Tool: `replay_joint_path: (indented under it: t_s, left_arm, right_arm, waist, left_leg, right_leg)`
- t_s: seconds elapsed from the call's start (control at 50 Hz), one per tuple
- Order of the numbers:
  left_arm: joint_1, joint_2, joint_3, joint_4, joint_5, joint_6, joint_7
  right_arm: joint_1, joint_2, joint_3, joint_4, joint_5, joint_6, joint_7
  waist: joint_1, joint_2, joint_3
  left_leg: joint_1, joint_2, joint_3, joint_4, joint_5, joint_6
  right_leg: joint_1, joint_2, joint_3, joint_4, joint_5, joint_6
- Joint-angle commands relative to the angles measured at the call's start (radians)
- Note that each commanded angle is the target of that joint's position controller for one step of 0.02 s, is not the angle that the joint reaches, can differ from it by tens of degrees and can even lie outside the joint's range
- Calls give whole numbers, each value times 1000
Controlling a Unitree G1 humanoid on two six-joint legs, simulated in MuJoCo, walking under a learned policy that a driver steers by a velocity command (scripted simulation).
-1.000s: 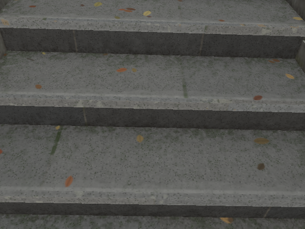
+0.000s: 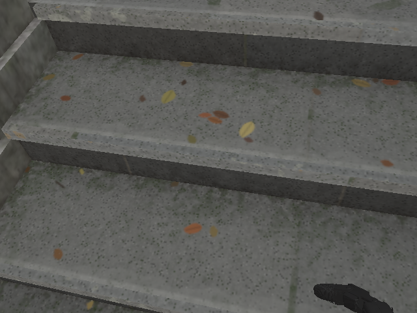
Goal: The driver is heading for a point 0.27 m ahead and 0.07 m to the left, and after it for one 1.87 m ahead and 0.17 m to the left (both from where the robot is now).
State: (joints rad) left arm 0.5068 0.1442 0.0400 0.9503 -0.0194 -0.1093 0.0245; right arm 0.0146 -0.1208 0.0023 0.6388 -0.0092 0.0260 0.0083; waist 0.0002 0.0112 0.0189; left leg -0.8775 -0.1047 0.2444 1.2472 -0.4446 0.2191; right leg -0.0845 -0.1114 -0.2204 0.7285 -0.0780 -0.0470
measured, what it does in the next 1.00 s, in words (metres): climbs, turning left: right foot 0.17 m higher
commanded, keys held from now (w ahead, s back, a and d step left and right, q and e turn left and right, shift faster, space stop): w+q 0.36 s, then w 0.62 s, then w+e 0.02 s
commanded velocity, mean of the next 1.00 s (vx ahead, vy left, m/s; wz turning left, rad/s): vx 0.50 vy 0.00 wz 0.33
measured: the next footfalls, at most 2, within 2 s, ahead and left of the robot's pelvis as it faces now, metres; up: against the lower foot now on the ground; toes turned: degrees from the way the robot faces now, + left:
right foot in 0.46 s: +0.50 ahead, -0.12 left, +0.17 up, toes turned +11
left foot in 1.06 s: +0.86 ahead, +0.30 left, +0.34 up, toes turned +26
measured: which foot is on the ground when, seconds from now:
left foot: down 0.00-0.48, up 0.50-1.00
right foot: up 0.00-0.44, down 0.46-1.00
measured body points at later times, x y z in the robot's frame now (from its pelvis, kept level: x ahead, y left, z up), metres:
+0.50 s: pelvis +0.33 -0.05 +0.18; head +0.36 -0.03 +0.63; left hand +0.56 +0.15 +0.13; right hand +0.34 -0.30 +0.04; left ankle +0.14 +0.03 -0.52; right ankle +0.47 -0.12 -0.44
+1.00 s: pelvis +0.62 +0.07 +0.30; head +0.66 +0.09 +0.74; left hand +0.42 +0.23 +0.17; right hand +0.96 +0.03 +0.27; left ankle +0.71 +0.23 -0.18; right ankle +0.46 -0.13 -0.43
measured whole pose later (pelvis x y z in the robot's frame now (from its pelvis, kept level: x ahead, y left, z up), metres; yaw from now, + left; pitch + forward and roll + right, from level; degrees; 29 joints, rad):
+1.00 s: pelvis +0.62 +0.07 +0.30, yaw +18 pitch +6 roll +1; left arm 0.60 0.15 0.05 1.02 0.04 -0.13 0.04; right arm -0.13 -0.11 0.00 0.49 -0.03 -0.01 0.00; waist 0.11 -0.02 0.00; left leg -1.34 0.11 0.07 1.86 -0.72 0.14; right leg 0.19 -0.08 -0.12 0.07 -0.34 0.05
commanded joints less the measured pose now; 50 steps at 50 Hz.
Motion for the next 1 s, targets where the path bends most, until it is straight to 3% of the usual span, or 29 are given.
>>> replay_joint_path:
  t_s: [0.02, 0.04, 0.08, 0.1, 0.12, 0.16, 0.22, 0.26, 0.28, 0.32, 0.34, 0.36, 0.4, 0.44, 0.46, 0.48, 0.5, 0.52, 0.54, 0.56, 0.6, 0.64, 0.7, 0.74, 0.8, 0.88, 0.92, 0.96, 1.0]
  left_arm:
    - [-244, 170, 59, -319, 70, -63, -79]
    - [-285, 113, 39, -367, 78, -56, -72]
    - [-336, -7, -14, -437, 75, -43, -34]
    - [-304, -54, -38, -437, 80, -20, -24]
    - [-269, -60, -51, -417, 74, 7, -9]
    - [-314, -41, -61, -449, 77, 46, -7]
    - [-496, -67, -73, -501, 67, 60, 26]
    - [-624, -83, -86, -565, 76, 56, 34]
    - [-736, -120, -110, -609, 102, 57, 31]
    - [-820, -125, -112, -666, 97, 60, -2]
    - [-840, -99, -114, -681, 88, 69, -17]
    - [-825, -104, -104, -652, 81, 75, -21]
    - [-590, -110, -96, -562, 51, 81, -12]
    - [-375, 24, -26, -483, 30, 72, -1]
    - [-281, 111, 12, -440, 45, 65, 6]
    - [-151, 208, 42, -376, 79, 55, 11]
    - [-189, 245, 61, -342, 45, 76, 16]
    - [-292, 164, 49, -325, 27, 75, 8]
    - [-373, 82, 35, -278, 24, 51, 8]
    - [-347, 39, 26, -218, 41, 36, 6]
    - [-263, -64, -3, -105, 62, 8, 1]
    - [-213, -16, 13, -44, 63, -23, -21]
    - [-276, 71, 22, -75, 49, -47, -29]
    - [-252, 130, 31, -83, 41, -58, -13]
    - [-38, 122, 35, -14, 48, -56, 9]
    - [166, 156, 53, 4, 89, -37, 29]
    - [225, 137, 44, 33, 102, -41, 16]
    - [226, 114, 27, 73, 77, -32, 17]
    - [161, 97, 12, 93, 23, -2, 24]
  right_arm:
    - [120, -280, -128, -34, -4, 8, -11]
    - [128, -239, -118, 9, 9, -17, -10]
    - [222, -118, -83, 144, -16, -64, -28]
    - [248, -95, -73, 188, -25, -76, -29]
    - [261, -88, -66, 219, -20, -85, -20]
    - [276, -133, -70, 231, -16, -104, -10]
    - [406, -173, -64, 270, -24, -145, 19]
    - [451, -204, -64, 286, -32, -154, 14]
    - [518, -177, -62, 309, -15, -154, 14]
    - [564, -155, -72, 317, -8, -134, -32]
    - [547, -183, -81, 287, -2, -125, -47]
    - [515, -178, -84, 259, 16, -126, -55]
    - [394, -219, -103, 213, 19, -124, -61]
    - [366, -284, -132, 170, 40, -146, -31]
    - [343, -287, -140, 161, 31, -173, -12]
    - [313, -194, -131, 104, 52, -193, 23]
    - [381, -142, -123, 70, 4, -187, 36]
    - [386, -99, -111, 48, -46, -168, 42]
    - [341, -53, -89, 19, -65, -149, 33]
    - [275, -17, -71, -4, -72, -129, 20]
    - [258, 42, -35, -20, -55, -87, -2]
    - [216, 50, -19, -53, -36, -69, -14]
    - [147, -75, -42, -67, -39, -70, -1]
    - [60, -108, -59, -73, -39, -75, 13]
    - [33, -16, -42, -66, -36, -66, 9]
    - [-265, -12, -39, -192, -27, -65, -3]
    - [-414, 2, -13, -270, -24, -60, -17]
    - [-535, 47, 36, -351, -16, -69, -21]
    - [-498, 84, 70, -390, -2, -65, 15]
  waist:
    - [-109, 35, -381]
    - [-70, -78, -251]
    - [0, -122, -22]
    - [39, -116, -3]
    - [59, -123, 33]
    - [68, -95, 73]
    - [-12, 22, 19]
    - [-38, 33, 40]
    - [-62, 25, 59]
    - [-91, 80, -1]
    - [-97, 36, -41]
    - [-89, 22, -96]
    - [31, 83, -225]
    - [147, 148, -372]
    - [198, 125, -400]
    - [206, -166, -410]
    - [132, -358, -431]
    - [54, -198, -334]
    - [-2, -86, -151]
    - [-7, -5, -60]
    - [-42, -38, -11]
    - [-78, -75, 40]
    - [-101, 10, 66]
    - [-84, -34, 17]
    - [-4, -76, -70]
    - [143, -142, 52]
    - [161, -132, 114]
    - [146, -56, 178]
    - [113, -77, 113]
  left_leg:
    - [754, 284, -1268, -988, -460, 186]
    - [629, 292, -1178, -969, -389, 145]
    - [471, 225, -930, -883, -98, 103]
    - [458, 185, -817, -866, 36, 70]
    - [435, 129, -631, -812, 165, 22]
    - [390, 125, -598, -849, 186, 6]
    - [548, 185, -645, -884, 301, 10]
    - [642, 204, -668, -920, 191, 6]
    - [609, 156, -646, -942, 167, -27]
    - [677, 162, -655, -1000, 353, 3]
    - [661, 178, -634, -1122, 473, 38]
    - [622, 208, -600, -1160, 739, 39]
    - [641, 215, -463, -1028, 1349, 3]
    - [761, 238, -496, -758, 1766, -14]
    - [746, 201, -488, -531, 1668, -41]
    - [389, 44, -464, -118, 927, -103]
    - [235, -80, -463, 316, 243, -148]
    - [145, -22, -480, 493, 261, -135]
    - [47, 22, -397, 541, 300, -119]
    - [-25, 38, -385, 600, 301, -105]
    - [-129, 35, -430, 744, 215, -75]
    - [-221, 49, -477, 750, 172, -68]
    - [-79, 79, -352, 353, 301, -109]
    - [9, 128, -247, 201, 435, -136]
    - [-152, 174, -186, 253, 334, -123]
    - [-831, 209, -249, 762, -121, -116]
    - [-1037, 209, -290, 848, -351, -81]
    - [-1002, 246, -203, 633, -435, -67]
    - [-419, 250, -70, 250, -230, -68]
  right_leg:
    - [-675, 163, 356, 1231, 19, -9]
    - [-735, 136, 348, 1265, 50, -14]
    - [-908, 104, 328, 1391, -38, -36]
    - [-975, 103, 326, 1483, -77, -40]
    - [-1000, 72, 317, 1450, -118, -48]
    - [-1065, 58, 280, 1348, -159, -9]
    - [-1296, 66, 201, 1610, -241, -25]
    - [-1436, 33, 217, 1605, -363, -43]
    - [-1413, 29, 189, 1476, -371, -53]
    - [-1326, 14, 226, 1254, -428, -62]
    - [-1152, 29, 137, 1029, -387, -42]
    - [-930, 32, 91, 912, -339, -40]
    - [-537, 94, 74, 673, -383, -74]
    - [-248, 163, 92, 416, -341, -79]
    - [-139, 155, 180, 259, -415, -90]
    - [78, -77, 712, -5, -453, -211]
    - [36, -246, 1208, -344, -372, -308]
    - [-66, -233, 1172, -337, -655, -300]
    - [-226, -207, 1031, -315, -813, -274]
    - [-316, -197, 895, -300, -746, -233]
    - [-358, -154, 683, -298, -471, -177]
    - [-339, -142, 529, -339, -231, -131]
    - [-437, -82, 289, -487, -86, -107]
    - [-356, -81, 227, -528, 120, -122]
    - [40, -86, 238, -493, 253, -133]
    - [513, -269, 428, -537, 95, -226]
    - [594, -301, 424, -580, 14, -219]
    - [496, -246, 296, -706, 0, -131]
    - [148, -145, 163, -871, 141, -128]
Keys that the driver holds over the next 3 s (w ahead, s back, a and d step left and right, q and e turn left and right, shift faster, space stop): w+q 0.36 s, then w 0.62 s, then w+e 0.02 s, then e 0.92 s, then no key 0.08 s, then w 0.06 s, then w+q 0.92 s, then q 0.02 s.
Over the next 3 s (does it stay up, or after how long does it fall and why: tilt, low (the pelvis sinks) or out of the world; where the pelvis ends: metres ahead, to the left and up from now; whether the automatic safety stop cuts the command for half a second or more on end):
stays up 1.17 0.04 0.65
